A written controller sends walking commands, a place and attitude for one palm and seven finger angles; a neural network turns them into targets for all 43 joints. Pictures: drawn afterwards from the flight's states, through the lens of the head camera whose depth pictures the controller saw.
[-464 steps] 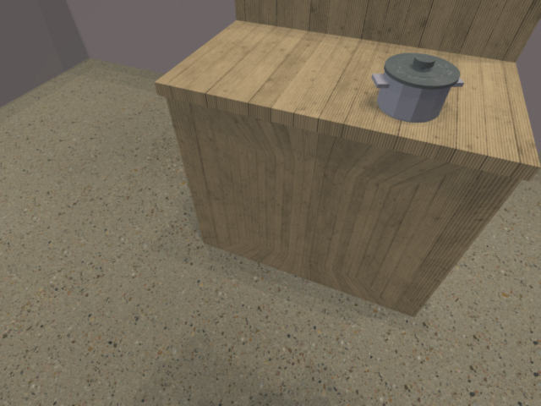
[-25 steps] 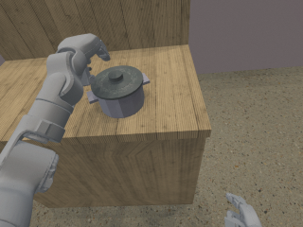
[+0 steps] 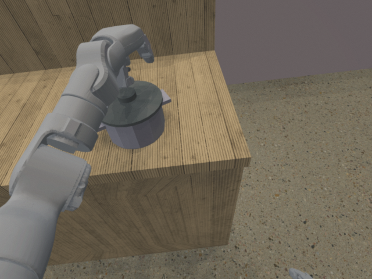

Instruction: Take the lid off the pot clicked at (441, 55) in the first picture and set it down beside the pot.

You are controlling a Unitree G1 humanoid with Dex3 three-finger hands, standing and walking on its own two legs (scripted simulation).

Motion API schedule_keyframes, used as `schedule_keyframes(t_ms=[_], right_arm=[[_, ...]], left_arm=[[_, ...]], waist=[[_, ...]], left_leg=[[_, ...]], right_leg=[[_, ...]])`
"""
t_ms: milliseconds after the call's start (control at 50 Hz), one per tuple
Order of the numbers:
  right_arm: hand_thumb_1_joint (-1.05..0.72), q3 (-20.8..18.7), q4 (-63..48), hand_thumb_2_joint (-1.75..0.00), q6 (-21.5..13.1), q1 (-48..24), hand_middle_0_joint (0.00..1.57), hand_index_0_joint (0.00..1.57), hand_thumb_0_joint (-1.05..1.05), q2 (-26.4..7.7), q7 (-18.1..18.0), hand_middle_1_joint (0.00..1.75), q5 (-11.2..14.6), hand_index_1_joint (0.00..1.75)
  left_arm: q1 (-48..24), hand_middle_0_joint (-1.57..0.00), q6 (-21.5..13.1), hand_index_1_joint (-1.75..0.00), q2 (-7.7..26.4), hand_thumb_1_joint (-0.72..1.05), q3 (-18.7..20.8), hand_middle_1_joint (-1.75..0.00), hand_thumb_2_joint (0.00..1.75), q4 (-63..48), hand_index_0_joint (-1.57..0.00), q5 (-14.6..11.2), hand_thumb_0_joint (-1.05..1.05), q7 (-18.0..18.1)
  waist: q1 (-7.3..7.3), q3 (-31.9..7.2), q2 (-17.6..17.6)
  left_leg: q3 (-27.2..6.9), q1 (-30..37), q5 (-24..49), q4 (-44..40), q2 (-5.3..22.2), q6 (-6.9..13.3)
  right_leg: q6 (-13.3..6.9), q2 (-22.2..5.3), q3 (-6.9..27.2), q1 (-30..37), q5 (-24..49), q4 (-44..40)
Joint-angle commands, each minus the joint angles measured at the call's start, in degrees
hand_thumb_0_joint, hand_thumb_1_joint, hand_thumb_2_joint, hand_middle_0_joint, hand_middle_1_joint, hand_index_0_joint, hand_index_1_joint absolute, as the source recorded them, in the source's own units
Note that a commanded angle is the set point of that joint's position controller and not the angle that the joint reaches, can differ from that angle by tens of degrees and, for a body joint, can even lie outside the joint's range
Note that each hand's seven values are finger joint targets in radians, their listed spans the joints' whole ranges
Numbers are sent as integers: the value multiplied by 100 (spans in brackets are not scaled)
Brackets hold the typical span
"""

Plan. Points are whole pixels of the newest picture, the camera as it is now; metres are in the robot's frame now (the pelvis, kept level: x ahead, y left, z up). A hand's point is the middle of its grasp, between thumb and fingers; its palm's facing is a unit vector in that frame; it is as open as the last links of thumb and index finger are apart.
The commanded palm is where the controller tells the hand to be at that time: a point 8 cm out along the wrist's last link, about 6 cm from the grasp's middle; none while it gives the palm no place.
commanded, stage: move the open hand above the knob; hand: left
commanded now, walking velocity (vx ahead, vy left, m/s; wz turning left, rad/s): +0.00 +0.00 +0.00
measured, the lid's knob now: (126, 94) +0.50 +0.12 +0.15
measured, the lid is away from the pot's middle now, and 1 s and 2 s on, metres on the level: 0.00 0.00 0.00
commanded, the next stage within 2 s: lower the open fingers around the knob in 1.22 s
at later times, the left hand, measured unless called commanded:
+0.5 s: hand (117, 83) +0.46 +0.12 +0.21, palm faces -0.23 -0.02 -0.97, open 9.9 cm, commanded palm +0.45 +0.13 +0.28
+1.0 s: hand (122, 66) +0.49 +0.11 +0.23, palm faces -0.18 -0.07 -0.98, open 9.9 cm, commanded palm +0.46 +0.12 +0.28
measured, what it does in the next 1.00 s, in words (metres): stands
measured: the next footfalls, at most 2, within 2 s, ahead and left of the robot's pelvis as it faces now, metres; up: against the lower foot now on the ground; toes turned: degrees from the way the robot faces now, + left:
none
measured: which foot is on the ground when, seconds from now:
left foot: down 0.00-1.00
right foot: down 0.00-1.00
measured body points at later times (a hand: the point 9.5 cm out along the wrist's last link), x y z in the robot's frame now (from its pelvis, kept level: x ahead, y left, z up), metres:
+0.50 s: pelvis +0.00 +0.00 +0.00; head +0.02 -0.04 +0.45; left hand +0.47 +0.12 +0.26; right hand +0.14 -0.24 -0.13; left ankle +0.01 +0.09 -0.74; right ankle -0.03 -0.11 -0.74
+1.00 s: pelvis +0.01 +0.00 +0.00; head +0.03 -0.04 +0.45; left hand +0.49 +0.11 +0.29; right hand +0.10 -0.25 -0.14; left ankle +0.01 +0.09 -0.74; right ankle -0.03 -0.11 -0.74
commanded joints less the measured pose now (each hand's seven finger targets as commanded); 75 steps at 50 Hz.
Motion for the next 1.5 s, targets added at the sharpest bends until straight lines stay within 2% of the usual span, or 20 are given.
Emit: schedule_keyframes(t_ms=[0,40,100,160,220,280,400,520,640,700,780,860,940,1000,1080,1120,1200,1360,1420,1480], right_arm=[[-90,-151,-491,-90,-29,-97,20,20,0,-722,134,30,101,30],[-90,-112,-735,-90,53,-305,20,20,0,-757,222,30,97,30],[-90,-253,-1166,-90,120,-648,20,20,0,-607,283,30,65,30],[-90,-295,-1152,-90,-164,-571,20,20,0,-523,176,30,49,30],[-90,-219,-683,-90,-223,-266,20,20,0,-613,19,30,27,30],[-90,-141,-447,-90,-77,-262,20,20,0,-627,53,30,93,30],[-90,-236,-1074,-90,148,-703,20,20,0,-524,257,30,67,30],[-90,-138,-758,-90,-156,-469,20,20,0,-522,-23,30,79,30],[-90,-86,-584,-90,107,-414,20,20,0,-602,138,30,73,30],[-90,-156,-877,-90,201,-615,20,20,0,-599,184,30,41,30],[-90,-174,-941,-90,-23,-564,20,20,0,-548,51,30,29,30],[-90,-126,-599,-90,-138,-298,20,20,0,-553,-67,30,29,30],[-90,-99,-636,-90,29,-349,20,20,0,-642,107,30,73,30],[-90,-166,-886,-90,126,-471,20,20,0,-662,157,30,60,30],[-90,-212,-1087,-90,-77,-618,20,20,0,-539,59,30,56,30],[-90,-228,-901,-90,-121,-445,20,20,0,-564,14,30,53,30],[-90,-174,-601,-90,53,-349,20,20,0,-654,48,30,125,30],[-90,-205,-974,-90,4,-661,20,20,0,-533,129,30,80,30],[-90,-179,-764,-90,33,-486,20,20,0,-615,69,30,60,30],[-90,-121,-629,-90,101,-436,20,20,0,-610,24,30,119,30]], left_arm=[[-1693,-87,568,-8,980,-36,458,-8,165,1475,-87,289,0,600],[-1491,-87,611,-8,696,-36,175,-8,165,1169,-87,347,0,536],[-2555,-87,464,-8,220,-36,-232,-8,165,-1227,-87,234,0,339],[-4351,-87,266,-8,1547,-36,519,-8,165,-2639,-87,279,0,346],[-4104,-87,345,-8,2301,-36,1226,-8,165,-1265,-87,261,0,542],[-2808,-87,721,-8,1120,-36,408,-8,165,583,-87,273,0,566],[-2659,-87,554,-8,-89,-36,-521,-8,165,-1069,-87,257,0,198],[-4619,-87,297,-8,1608,-36,604,-8,165,-1334,-87,173,0,386],[-2450,-87,749,-8,393,-36,-43,-8,165,939,-87,396,0,513],[-2704,-87,625,-8,185,-36,-182,-8,165,-1,-87,315,0,369],[-4407,-87,363,-8,1394,-36,444,-8,165,-1404,-87,377,0,298],[-3922,-87,348,-8,1788,-36,864,-8,165,-285,-87,356,0,500],[-2376,-87,665,-8,866,-36,251,-8,165,875,-87,427,0,483],[-2391,-87,590,-8,604,-36,77,-8,165,97,-87,342,0,319],[-4103,-87,282,-8,1586,-36,532,-8,165,-1943,-87,375,0,202],[-3939,-87,217,-8,1939,-36,879,-8,165,-1642,-87,316,0,268],[-2713,-87,590,-8,949,-36,268,-8,165,250,-87,227,0,308],[-3566,-87,560,-8,878,-36,136,-8,165,-1360,-87,189,0,121],[-3589,-87,598,-8,1536,-36,656,-8,165,-822,-87,249,0,146],[-3182,-87,718,-8,934,-36,152,-8,165,262,-87,233,0,106]], waist=[[243,-996,-1203],[289,-1103,-1053],[172,-2707,-445],[44,-3729,-352],[93,-2661,-965],[118,-1160,-1372],[52,-2590,-529],[-31,-2560,-747],[134,-1333,-895],[123,-2134,-768],[29,-3235,-695],[113,-2348,-1211],[241,-1496,-1025],[199,-2050,-890],[88,-3366,-578],[85,-2971,-811],[78,-1432,-965],[39,-2981,-510],[62,-2616,-991],[-20,-1539,-1246]], left_leg=[[-276,373,1383,-178,54,-25],[-235,399,1244,-174,80,-84],[-350,1535,2420,160,74,94],[-589,2292,2919,330,65,185],[-461,1522,2118,111,39,160],[-304,665,1234,-158,23,70],[-451,1707,2420,242,66,72],[-500,1634,1575,67,-21,128],[-380,767,1292,-114,45,-63],[-373,1137,1648,40,34,17],[-449,1751,1987,160,-38,158],[-395,1192,1664,-22,-8,159],[-317,716,1516,-110,28,28],[-286,995,1750,33,18,90],[-372,1829,2377,231,-43,235],[-426,1732,2381,225,7,233],[-294,918,1607,-34,-6,124],[-466,1895,2375,281,-20,155],[-458,1484,2062,176,-32,157],[-352,946,1250,-40,-54,138]], right_leg=[[-174,270,-110,33,1916,-204],[-158,243,-124,-50,1726,-153],[-165,146,60,351,2420,-88],[-128,214,212,664,2809,-53],[-126,283,118,545,2611,-176],[-137,278,-74,-134,1827,-252],[-180,156,22,59,2211,-123],[-168,234,98,267,2194,-228],[-213,225,-96,-242,1650,-195],[-210,149,-14,99,1984,-144],[-163,175,182,626,2568,-152],[-148,224,108,487,2429,-215],[-184,213,-31,110,2048,-170],[-173,141,39,371,2332,-193],[-123,134,247,872,3031,-145],[-123,200,201,740,2974,-212],[-171,212,-37,48,2236,-299],[-168,186,121,387,2654,-153],[-166,211,83,489,2678,-189],[-148,222,-13,18,2075,-313]])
